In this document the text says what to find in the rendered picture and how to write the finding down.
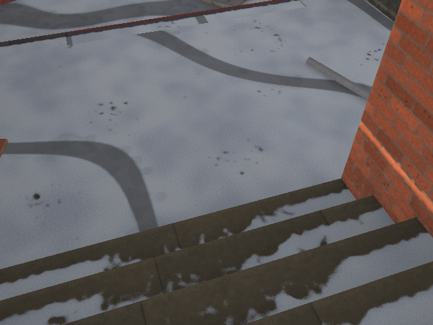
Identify stairs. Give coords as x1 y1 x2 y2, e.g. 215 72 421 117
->
0 179 433 325

